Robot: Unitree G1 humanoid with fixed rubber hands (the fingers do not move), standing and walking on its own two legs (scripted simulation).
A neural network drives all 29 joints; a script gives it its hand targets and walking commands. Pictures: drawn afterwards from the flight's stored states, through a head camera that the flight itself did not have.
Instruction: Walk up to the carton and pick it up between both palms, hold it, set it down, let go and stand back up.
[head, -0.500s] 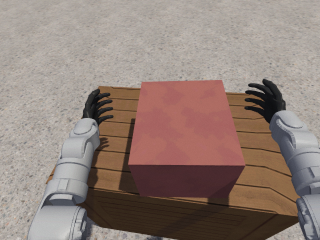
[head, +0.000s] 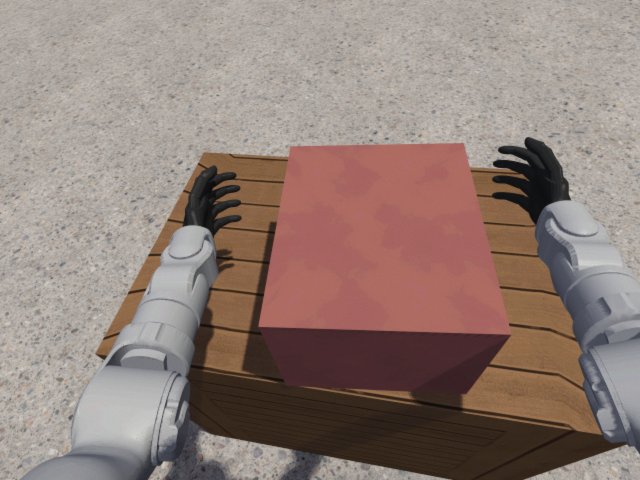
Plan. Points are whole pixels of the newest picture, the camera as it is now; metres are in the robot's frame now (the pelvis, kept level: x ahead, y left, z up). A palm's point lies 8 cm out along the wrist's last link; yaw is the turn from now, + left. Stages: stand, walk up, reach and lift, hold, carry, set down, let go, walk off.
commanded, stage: reach and lift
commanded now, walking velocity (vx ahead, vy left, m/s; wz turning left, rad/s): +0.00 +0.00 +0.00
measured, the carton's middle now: (374, 265) +0.44 +0.01 -0.02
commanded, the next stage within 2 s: none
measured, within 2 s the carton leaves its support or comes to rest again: neither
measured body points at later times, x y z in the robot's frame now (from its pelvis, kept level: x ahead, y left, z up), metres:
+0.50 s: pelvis -0.02 +0.00 -0.03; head +0.10 -0.03 +0.40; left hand +0.41 +0.22 +0.00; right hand +0.47 -0.20 +0.00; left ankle -0.01 +0.14 -0.74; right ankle +0.01 -0.10 -0.74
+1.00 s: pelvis -0.03 -0.01 -0.04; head +0.07 -0.03 +0.40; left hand +0.41 +0.19 +0.00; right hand +0.46 -0.17 +0.01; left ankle -0.01 +0.14 -0.74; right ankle +0.01 -0.10 -0.74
